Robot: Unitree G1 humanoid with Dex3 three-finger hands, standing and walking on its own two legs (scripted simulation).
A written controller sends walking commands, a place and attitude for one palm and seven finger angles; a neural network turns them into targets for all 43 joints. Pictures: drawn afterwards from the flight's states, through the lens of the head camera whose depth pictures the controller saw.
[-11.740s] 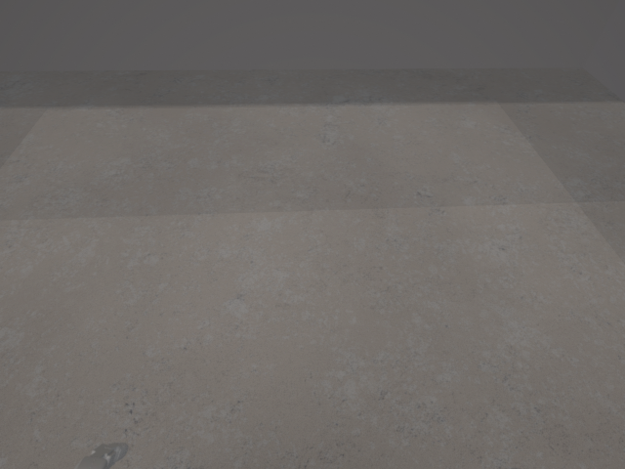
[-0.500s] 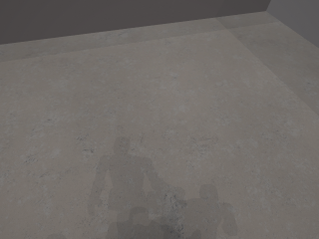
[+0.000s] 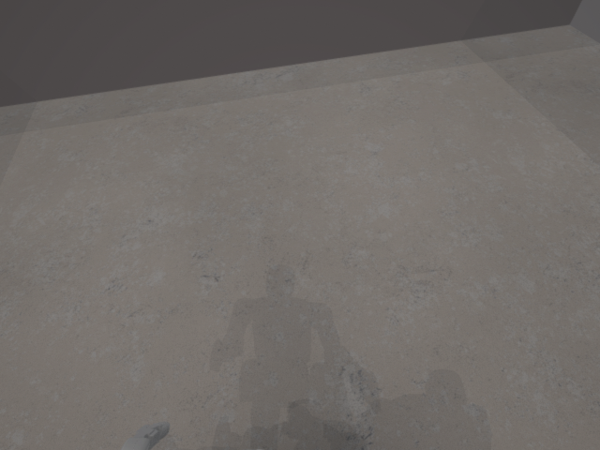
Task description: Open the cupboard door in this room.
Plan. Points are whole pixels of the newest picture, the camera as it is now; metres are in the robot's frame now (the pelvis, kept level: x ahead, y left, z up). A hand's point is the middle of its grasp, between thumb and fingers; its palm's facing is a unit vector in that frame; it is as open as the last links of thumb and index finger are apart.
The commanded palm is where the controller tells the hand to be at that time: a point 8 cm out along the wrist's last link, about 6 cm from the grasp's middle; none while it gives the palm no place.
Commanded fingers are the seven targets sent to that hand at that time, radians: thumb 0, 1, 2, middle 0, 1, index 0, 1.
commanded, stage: turn or walk to find it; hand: left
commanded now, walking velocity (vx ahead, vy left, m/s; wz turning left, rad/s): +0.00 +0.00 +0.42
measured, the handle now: out of the picture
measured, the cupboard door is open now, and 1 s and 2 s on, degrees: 0 0 0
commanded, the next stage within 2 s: none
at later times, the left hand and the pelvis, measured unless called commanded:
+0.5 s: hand out of the picture -0.05 +0.24 -0.18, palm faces +0.28 -0.93 -0.23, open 7.4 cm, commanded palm none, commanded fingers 0.00 0.90 0.90 -0.20 -0.30 -0.20 -0.30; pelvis -0.03 +0.03 +0.00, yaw +14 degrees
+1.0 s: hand out of the picture -0.01 +0.22 -0.14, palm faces +0.41 -0.87 -0.29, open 7.4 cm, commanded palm none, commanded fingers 0.00 0.90 0.90 -0.20 -0.30 -0.20 -0.30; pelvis -0.03 +0.00 +0.00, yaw +26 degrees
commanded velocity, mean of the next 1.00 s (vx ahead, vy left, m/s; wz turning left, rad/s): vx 0.00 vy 0.00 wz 0.42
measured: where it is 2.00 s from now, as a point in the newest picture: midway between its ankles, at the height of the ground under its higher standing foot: outside the picture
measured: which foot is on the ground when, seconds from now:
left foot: up 0.00-0.42, down 0.44-0.92, up 0.94-1.00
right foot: down 0.00-0.44, up 0.46-0.90, down 0.92-1.00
